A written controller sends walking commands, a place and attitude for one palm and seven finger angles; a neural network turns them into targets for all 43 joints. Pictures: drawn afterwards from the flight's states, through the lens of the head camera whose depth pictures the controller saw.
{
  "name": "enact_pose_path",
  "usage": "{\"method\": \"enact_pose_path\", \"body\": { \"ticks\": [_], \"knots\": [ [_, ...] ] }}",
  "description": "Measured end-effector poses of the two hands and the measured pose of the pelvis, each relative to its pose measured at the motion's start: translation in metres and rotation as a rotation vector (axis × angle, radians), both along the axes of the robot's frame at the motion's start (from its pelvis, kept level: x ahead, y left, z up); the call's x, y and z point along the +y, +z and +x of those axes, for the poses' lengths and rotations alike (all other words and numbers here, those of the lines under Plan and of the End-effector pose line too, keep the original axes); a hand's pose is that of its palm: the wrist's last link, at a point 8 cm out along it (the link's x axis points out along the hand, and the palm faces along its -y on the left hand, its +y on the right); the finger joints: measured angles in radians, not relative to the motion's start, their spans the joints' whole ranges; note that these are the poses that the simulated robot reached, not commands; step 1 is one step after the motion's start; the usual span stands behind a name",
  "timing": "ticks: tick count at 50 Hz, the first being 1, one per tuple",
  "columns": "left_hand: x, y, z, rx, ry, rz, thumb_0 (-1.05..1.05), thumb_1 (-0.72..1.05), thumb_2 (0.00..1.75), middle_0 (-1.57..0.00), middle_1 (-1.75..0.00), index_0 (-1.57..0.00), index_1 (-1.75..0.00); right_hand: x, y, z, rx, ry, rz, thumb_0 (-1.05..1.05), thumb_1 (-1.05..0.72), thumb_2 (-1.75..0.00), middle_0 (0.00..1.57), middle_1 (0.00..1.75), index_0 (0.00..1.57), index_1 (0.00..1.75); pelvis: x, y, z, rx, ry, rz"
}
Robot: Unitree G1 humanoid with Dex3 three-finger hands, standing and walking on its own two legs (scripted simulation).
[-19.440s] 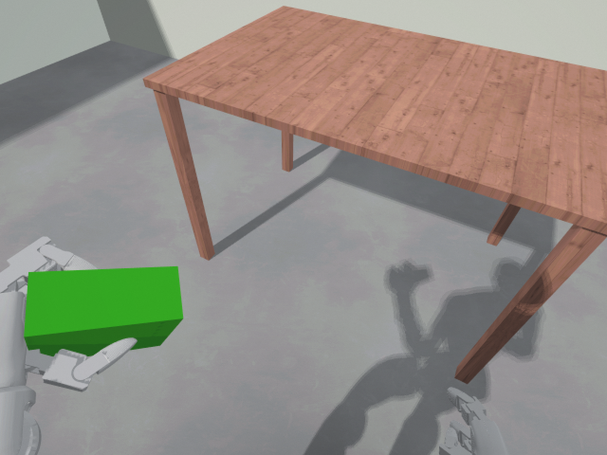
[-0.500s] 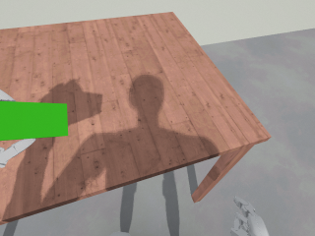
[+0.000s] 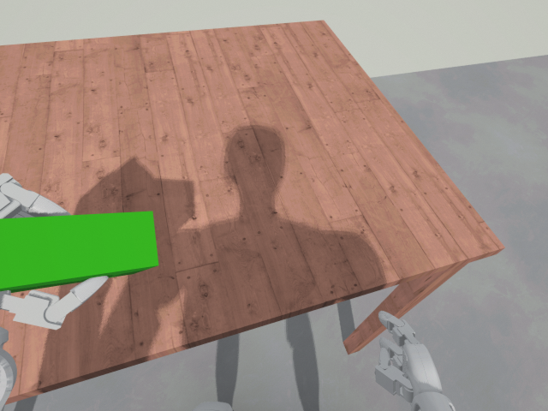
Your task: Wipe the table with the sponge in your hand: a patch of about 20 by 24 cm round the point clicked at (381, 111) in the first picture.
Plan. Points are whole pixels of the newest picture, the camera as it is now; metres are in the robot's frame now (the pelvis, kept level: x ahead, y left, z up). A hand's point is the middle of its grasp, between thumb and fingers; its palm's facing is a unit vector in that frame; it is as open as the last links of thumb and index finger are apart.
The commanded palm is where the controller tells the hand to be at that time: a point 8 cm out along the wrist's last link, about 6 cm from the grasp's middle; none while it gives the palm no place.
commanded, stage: come to a stop and stand still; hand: left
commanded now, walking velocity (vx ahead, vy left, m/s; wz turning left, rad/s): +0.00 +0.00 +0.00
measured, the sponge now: (101, 250) +0.24 +0.22 +0.15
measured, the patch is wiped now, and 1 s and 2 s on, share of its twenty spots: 0.00 0.00 0.00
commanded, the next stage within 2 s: look again from close up in 0.52 s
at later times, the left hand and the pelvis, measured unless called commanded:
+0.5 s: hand (93, 270) +0.21 +0.21 +0.16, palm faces +0.38 -0.84 -0.40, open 9.5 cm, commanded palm +0.15 +0.25 +0.18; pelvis +0.00 -0.03 +0.00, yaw +0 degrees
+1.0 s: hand (77, 258) +0.22 +0.22 +0.17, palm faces +0.37 -0.80 -0.47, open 9.5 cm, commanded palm +0.15 +0.25 +0.18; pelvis -0.01 -0.03 +0.00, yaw +1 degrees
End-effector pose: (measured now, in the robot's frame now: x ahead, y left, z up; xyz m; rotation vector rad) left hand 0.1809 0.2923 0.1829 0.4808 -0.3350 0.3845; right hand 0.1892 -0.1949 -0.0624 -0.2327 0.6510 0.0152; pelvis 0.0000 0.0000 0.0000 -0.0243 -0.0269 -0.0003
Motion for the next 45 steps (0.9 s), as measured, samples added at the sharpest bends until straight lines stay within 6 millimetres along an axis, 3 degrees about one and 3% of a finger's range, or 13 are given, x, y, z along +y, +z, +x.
{"method": "enact_pose_path", "body": {
  "ticks": [8,18,24,33,45],
  "knots": [
    [-0.017,-0.011,0.002,0.069,-0.01,-0.041,-0.01,-0.45,1.04,-0.79,-1.35,-0.8,-1.35,-0.02,0.004,0.0,-0.008,-0.037,-0.006,0.01,-0.91,-0.9,0.21,0.3,0.21,0.31,-0.013,0.002,0.0,-0.008,0.009,0.001],
    [-0.036,-0.001,-0.005,0.074,-0.028,-0.01,-0.01,-0.45,1.04,-0.79,-1.35,-0.8,-1.35,-0.064,0.002,-0.02,0.021,-0.118,-0.044,0.01,-0.91,-0.9,0.21,0.3,0.21,0.3,-0.028,0.004,-0.001,-0.012,0.012,0.001],
    [-0.041,-0.006,-0.006,0.1,-0.018,-0.024,-0.01,-0.45,1.04,-0.79,-1.35,-0.8,-1.35,-0.077,-0.002,-0.031,0.036,-0.151,-0.05,0.01,-0.91,-0.9,0.21,0.3,0.21,0.3,-0.033,0.004,-0.003,-0.018,0.008,0.003],
    [-0.047,-0.004,-0.009,0.097,-0.035,-0.026,-0.01,-0.45,1.04,-0.79,-1.35,-0.8,-1.35,-0.074,-0.003,-0.035,0.03,-0.151,-0.032,0.02,-0.91,-0.9,0.21,0.3,0.21,0.3,-0.034,0.004,-0.006,-0.021,0.006,0.004],
    [-0.039,-0.006,-0.01,0.102,-0.019,-0.034,-0.01,-0.45,1.04,-0.79,-1.35,-0.8,-1.35,-0.057,-0.003,-0.027,0.027,-0.117,-0.014,0.02,-0.91,-0.9,0.21,0.3,0.21,0.3,-0.029,0.004,-0.006,-0.02,0.006,0.005]
  ]
}}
